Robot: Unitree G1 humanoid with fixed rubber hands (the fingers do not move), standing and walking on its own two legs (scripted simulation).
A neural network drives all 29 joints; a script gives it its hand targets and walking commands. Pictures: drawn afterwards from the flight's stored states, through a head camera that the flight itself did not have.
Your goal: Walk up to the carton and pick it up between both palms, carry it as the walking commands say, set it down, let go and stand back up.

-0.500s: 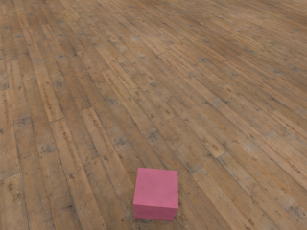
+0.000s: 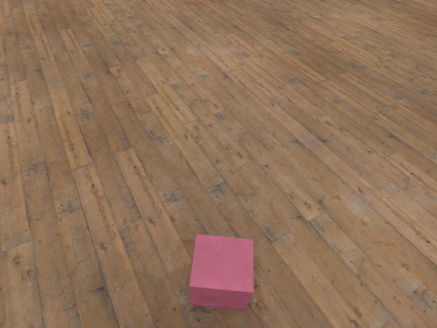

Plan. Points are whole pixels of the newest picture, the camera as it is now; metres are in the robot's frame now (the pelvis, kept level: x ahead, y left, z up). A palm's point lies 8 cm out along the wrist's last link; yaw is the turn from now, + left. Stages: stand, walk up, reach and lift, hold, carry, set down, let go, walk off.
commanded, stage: reach and lift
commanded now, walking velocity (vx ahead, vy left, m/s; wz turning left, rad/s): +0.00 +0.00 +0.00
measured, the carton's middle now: (221, 273) +0.42 -0.02 -0.64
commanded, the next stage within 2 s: none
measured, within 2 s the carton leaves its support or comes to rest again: neither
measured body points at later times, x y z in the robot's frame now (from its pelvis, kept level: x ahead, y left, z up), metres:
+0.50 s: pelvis -0.05 -0.03 -0.05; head +0.09 -0.03 +0.37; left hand +0.13 +0.20 -0.19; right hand +0.13 -0.20 -0.19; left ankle -0.07 +0.08 -0.74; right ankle +0.03 -0.14 -0.74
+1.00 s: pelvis -0.16 -0.03 -0.11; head +0.06 -0.03 +0.28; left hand +0.28 +0.18 -0.20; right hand +0.26 -0.20 -0.21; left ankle -0.07 +0.08 -0.74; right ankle +0.03 -0.14 -0.74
